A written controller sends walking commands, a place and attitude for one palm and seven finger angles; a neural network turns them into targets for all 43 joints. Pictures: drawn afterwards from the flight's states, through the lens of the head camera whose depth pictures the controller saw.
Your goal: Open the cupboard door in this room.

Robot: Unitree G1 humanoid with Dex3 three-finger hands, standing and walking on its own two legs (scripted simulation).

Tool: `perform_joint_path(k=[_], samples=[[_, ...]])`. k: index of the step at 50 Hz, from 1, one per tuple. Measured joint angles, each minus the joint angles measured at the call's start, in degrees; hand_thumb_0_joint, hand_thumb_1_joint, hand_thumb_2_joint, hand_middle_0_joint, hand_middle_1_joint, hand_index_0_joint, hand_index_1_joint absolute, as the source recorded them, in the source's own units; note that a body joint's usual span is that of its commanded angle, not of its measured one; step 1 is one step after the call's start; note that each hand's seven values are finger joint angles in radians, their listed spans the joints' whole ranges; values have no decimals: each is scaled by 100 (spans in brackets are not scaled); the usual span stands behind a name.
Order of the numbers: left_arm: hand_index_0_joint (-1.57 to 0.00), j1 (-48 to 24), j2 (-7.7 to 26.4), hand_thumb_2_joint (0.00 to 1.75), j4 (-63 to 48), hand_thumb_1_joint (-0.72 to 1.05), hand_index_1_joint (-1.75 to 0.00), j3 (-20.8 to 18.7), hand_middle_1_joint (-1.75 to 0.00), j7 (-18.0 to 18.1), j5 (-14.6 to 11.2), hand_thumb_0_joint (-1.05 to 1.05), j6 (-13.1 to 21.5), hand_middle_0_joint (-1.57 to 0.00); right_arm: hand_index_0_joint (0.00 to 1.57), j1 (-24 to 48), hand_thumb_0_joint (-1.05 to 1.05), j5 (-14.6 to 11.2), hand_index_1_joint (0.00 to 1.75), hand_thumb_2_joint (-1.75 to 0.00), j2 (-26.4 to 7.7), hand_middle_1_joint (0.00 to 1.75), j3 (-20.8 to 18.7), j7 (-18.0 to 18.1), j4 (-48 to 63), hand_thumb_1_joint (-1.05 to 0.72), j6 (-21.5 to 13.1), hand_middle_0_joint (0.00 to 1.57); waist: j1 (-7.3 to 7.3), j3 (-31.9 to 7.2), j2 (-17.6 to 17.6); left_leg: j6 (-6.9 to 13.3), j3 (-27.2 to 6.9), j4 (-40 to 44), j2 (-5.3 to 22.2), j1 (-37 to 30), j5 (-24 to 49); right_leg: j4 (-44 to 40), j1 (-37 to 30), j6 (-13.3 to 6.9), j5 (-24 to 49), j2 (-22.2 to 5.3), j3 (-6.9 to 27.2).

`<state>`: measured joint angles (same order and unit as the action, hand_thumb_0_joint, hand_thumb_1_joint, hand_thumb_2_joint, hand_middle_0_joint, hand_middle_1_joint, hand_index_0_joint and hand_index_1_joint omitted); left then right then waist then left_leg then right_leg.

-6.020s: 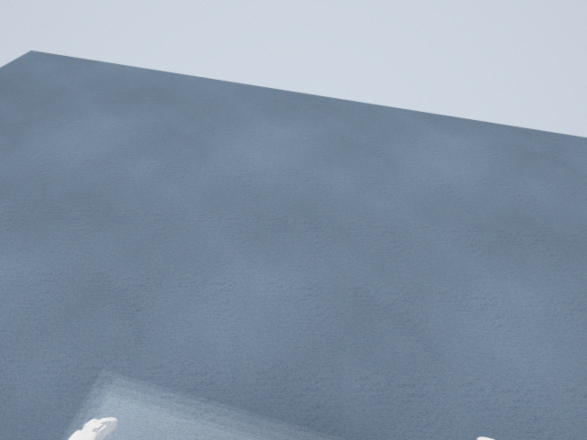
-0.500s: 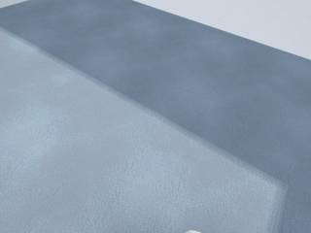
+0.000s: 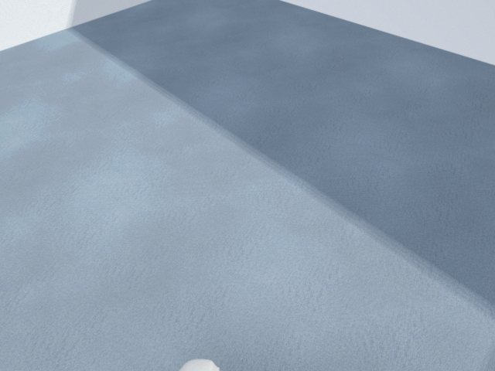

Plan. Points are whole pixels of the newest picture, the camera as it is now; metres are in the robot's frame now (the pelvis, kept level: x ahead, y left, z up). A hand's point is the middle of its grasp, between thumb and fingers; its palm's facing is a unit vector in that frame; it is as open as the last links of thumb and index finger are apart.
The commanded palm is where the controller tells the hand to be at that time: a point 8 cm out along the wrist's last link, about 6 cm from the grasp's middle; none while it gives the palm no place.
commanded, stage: turn or walk to find it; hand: left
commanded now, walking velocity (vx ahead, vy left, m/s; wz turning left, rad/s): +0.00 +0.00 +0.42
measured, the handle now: out of the picture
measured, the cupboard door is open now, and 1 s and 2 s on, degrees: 0 0 0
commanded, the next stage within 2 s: none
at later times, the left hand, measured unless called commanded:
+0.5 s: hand out of the picture +0.00 +0.27 -0.16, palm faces +0.24 -0.94 -0.26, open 7.4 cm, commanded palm none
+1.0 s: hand out of the picture -0.08 +0.18 -0.15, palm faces +0.43 -0.86 -0.27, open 7.3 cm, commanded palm none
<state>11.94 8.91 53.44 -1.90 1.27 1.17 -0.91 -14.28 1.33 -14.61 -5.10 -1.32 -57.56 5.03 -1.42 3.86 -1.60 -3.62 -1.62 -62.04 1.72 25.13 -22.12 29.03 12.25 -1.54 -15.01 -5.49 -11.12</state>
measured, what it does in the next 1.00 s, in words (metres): steps on the spot, turning left: left foot, then right foot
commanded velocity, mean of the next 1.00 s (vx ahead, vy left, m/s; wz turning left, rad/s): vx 0.00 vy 0.00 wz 0.42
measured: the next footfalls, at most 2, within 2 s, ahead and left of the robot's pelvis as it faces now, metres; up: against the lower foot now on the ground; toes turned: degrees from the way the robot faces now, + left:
left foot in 0.18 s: +0.01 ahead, +0.15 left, +0.00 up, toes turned +9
right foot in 0.66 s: +0.01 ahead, -0.08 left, +0.00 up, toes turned +12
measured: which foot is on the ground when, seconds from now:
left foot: up 0.00-0.16, down 0.18-0.68, up 0.70-1.00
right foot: down 0.00-0.18, up 0.20-0.64, down 0.66-1.00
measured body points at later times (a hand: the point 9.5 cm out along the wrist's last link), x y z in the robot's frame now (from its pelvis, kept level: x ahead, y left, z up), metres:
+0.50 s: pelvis -0.03 +0.05 +0.00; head -0.02 +0.06 +0.45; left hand -0.02 +0.32 -0.14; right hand +0.08 -0.18 -0.14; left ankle -0.03 +0.14 -0.74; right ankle -0.03 -0.10 -0.68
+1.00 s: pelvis -0.06 -0.02 +0.00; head -0.03 -0.04 +0.45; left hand -0.11 +0.22 -0.13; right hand +0.07 -0.25 -0.16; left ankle -0.16 +0.13 -0.66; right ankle -0.03 -0.09 -0.74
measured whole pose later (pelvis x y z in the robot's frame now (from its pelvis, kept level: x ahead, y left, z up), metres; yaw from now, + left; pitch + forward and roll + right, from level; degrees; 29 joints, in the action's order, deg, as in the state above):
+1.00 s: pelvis -0.06 -0.02 +0.00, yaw +25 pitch -1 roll +2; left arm 13.3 8.9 54.4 -2.2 1.5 1.1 -0.5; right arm -14.2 1.4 -14.9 -5.2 -1.0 -58.1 5.2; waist -0.9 3.8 -1.7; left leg -4.3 -2.3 -61.9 2.0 24.9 -21.7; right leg 28.3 11.7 -2.9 -15.6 -4.9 -12.0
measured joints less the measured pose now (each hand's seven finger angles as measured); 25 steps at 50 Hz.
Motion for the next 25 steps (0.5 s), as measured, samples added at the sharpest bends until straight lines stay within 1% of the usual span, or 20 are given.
perform_joint_path(k=[3,6,7,8,9,10,11,12,14,16,18,20,25], samples=[[-20,49,65,90,44,91,-30,-27,-30,-9,27,0,1,-21,20,84,1,-19,30,-90,41,29,36,8,-19,-91,2,19,79,57,108,-13,143,707,69,-293,-247,77,64,44,-8,-99,-131],[-20,91,184,90,104,91,-30,-77,-30,-20,45,0,-15,-21,20,221,1,-55,30,-90,101,29,93,22,23,-91,-57,19,171,113,237,29,337,1554,63,-639,-372,275,188,125,-60,-226,-250],[-20,109,234,90,129,91,-30,-96,-30,-21,42,0,-28,-21,20,262,1,-63,30,-90,122,29,113,27,55,-91,-94,19,185,121,279,47,406,1911,47,-781,-253,381,240,166,-97,-277,-295],[-20,135,283,90,154,91,-30,-118,-30,-23,27,0,-48,-21,20,293,1,-67,30,-90,135,29,131,28,96,-91,-143,19,189,114,308,74,468,2361,31,-960,39,526,306,217,-155,-329,-342],[-20,174,337,90,170,91,-30,-140,-30,-25,0,0,-80,-21,20,314,1,-64,30,-90,143,29,145,26,139,-91,-205,19,191,89,338,202,486,2742,3,-1096,341,739,411,275,-244,-391,-373],[-20,178,418,90,208,91,-30,-174,-30,-23,-24,0,-136,-21,20,367,1,-53,30,-90,204,29,153,33,158,-91,-257,19,218,106,456,349,517,2710,-79,-1068,372,1084,566,356,-591,-443,-225],[-20,185,483,90,246,91,-30,-198,-30,-11,-31,1,-212,-21,20,406,1,-41,30,-90,259,29,177,35,189,-91,-287,19,249,112,525,444,536,2637,-117,-1045,320,1517,741,404,-1009,-388,9],[-20,199,533,90,287,91,-30,-216,-30,0,-29,1,-285,-21,20,426,1,-28,30,-90,307,29,207,44,215,-91,-311,19,264,94,555,499,541,2644,-131,-1059,286,1958,907,428,-1252,-299,216],[-20,191,583,90,374,91,-30,-249,-30,-9,-22,1,-380,-20,20,418,1,-10,30,-90,375,29,252,91,259,-91,-341,19,244,25,529,547,485,2835,-148,-1128,357,2685,1166,465,-1259,-144,483],[-20,151,595,90,398,91,-30,-264,-30,-46,-24,1,-381,-20,20,400,1,-10,30,-90,406,29,294,132,279,-91,-356,20,231,-21,463,559,404,3103,-183,-1209,537,3147,1334,505,-1008,-59,652],[-20,107,589,90,366,91,-30,-259,-30,-67,-32,1,-339,-20,20,386,1,-19,30,-90,421,29,323,150,282,-91,-372,20,232,-47,402,597,338,3347,-235,-1276,709,3347,1414,552,-807,-24,773],[-20,48,576,90,319,91,-30,-250,-30,-69,-39,1,-302,-20,20,359,1,-27,30,-90,434,29,335,156,287,-91,-388,20,220,-65,355,619,268,3525,-295,-1308,846,3349,1415,593,-704,-5,867],[-20,-132,508,90,190,91,-30,-227,-30,-36,-57,1,-282,-20,20,263,1,-13,30,-90,448,29,317,140,286,-91,-373,20,135,-90,257,610,89,3680,-421,-1249,1037,2861,1216,644,-818,59,982]])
